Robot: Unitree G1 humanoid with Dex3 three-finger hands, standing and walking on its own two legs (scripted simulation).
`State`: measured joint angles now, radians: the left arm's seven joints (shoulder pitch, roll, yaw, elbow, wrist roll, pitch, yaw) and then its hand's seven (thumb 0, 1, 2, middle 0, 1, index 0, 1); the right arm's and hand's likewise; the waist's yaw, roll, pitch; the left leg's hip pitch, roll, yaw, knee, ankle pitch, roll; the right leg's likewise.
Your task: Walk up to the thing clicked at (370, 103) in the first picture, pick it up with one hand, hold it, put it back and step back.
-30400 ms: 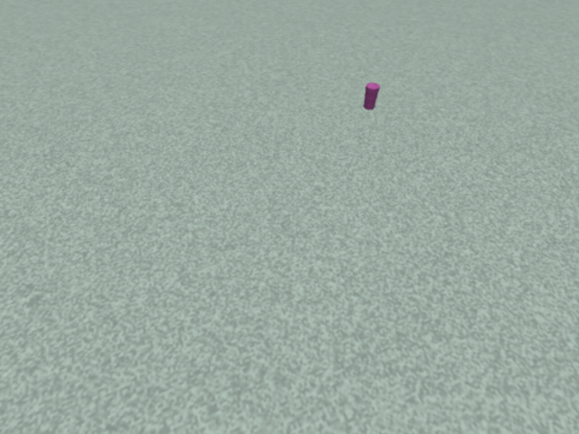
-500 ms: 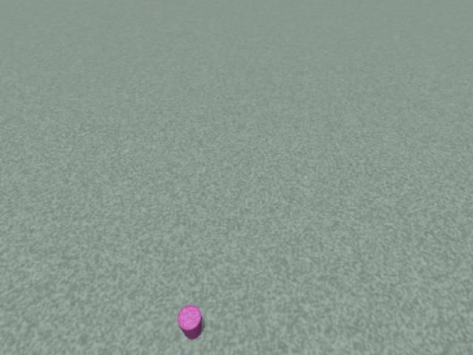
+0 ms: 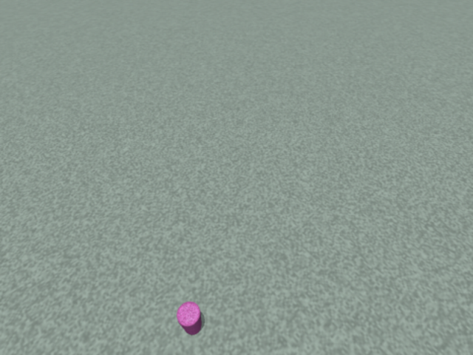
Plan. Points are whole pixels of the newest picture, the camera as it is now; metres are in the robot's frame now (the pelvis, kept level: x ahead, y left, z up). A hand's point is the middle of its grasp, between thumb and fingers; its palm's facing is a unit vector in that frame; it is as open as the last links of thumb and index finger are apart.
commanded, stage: stand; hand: left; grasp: from the side
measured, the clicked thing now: (191, 320) +0.39 +0.21 -0.70
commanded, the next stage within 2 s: step back in 1.08 s
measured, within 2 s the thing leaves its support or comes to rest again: neither
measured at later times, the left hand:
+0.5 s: hand out of the picture +0.09 +0.24 -0.15, palm faces -0.02 -0.94 -0.34, open 7.4 cm
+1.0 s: hand out of the picture +0.09 +0.24 -0.15, palm faces -0.02 -0.94 -0.34, open 7.4 cm
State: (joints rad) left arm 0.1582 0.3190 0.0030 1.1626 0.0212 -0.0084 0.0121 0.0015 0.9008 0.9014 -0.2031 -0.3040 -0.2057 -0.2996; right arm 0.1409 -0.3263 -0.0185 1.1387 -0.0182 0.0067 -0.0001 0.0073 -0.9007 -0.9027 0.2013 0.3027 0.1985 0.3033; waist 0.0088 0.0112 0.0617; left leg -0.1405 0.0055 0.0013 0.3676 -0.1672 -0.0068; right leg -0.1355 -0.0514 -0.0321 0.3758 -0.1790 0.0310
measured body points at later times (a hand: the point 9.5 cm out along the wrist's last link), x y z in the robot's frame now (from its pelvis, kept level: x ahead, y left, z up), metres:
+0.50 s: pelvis +0.01 -0.01 +0.00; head +0.01 -0.01 +0.45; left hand +0.09 +0.29 -0.13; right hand +0.08 -0.30 -0.14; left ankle +0.02 +0.12 -0.75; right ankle +0.02 -0.14 -0.75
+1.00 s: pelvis +0.01 -0.01 +0.00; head +0.02 -0.02 +0.45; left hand +0.09 +0.28 -0.13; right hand +0.08 -0.31 -0.14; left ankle +0.02 +0.12 -0.75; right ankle +0.02 -0.14 -0.75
